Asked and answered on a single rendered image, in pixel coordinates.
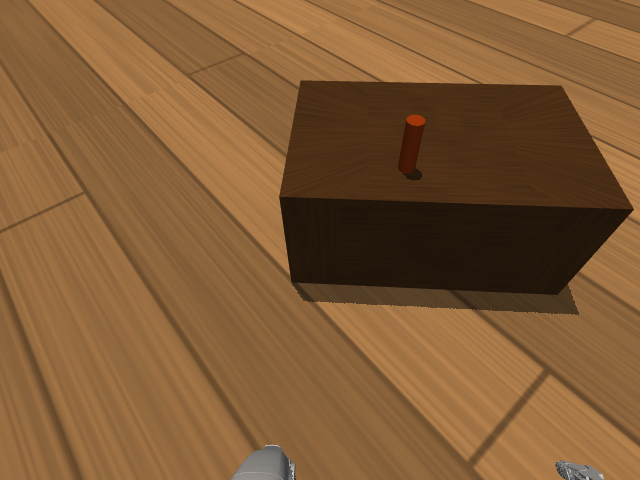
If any right robot hand can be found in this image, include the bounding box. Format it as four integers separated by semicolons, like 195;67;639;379
555;461;604;480

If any can can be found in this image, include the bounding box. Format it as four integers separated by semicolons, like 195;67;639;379
398;115;425;173

